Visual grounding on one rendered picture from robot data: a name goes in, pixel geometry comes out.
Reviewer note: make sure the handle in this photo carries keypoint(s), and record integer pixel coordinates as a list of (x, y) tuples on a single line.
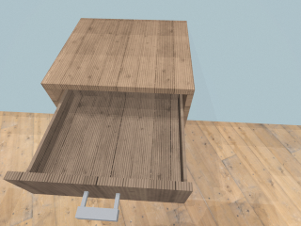
[(98, 213)]

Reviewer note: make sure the cabinet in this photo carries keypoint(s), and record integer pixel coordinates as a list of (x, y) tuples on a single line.
[(125, 55)]

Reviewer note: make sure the drawer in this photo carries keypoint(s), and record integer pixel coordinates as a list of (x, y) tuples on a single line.
[(108, 142)]

